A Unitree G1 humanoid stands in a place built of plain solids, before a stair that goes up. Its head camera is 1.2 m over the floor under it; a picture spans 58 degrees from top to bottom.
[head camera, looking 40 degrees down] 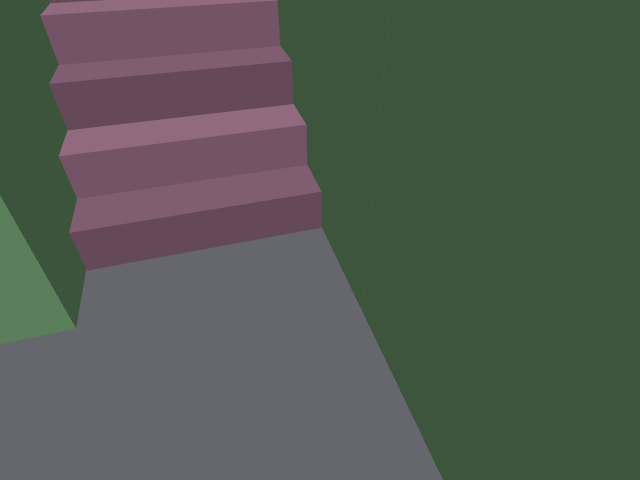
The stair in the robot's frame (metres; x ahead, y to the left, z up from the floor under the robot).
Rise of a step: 0.19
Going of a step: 0.23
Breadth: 0.98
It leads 16 degrees to the left of straight ahead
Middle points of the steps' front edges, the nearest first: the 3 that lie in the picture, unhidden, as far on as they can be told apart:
1.38 0.46 0.19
1.60 0.52 0.39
1.82 0.59 0.58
